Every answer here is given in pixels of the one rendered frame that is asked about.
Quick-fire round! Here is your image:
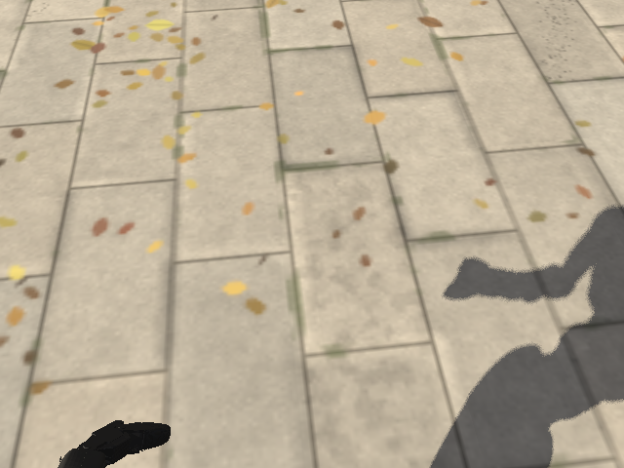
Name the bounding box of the left robot hand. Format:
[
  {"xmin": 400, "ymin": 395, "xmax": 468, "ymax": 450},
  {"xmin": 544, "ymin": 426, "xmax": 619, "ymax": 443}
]
[{"xmin": 58, "ymin": 420, "xmax": 171, "ymax": 468}]

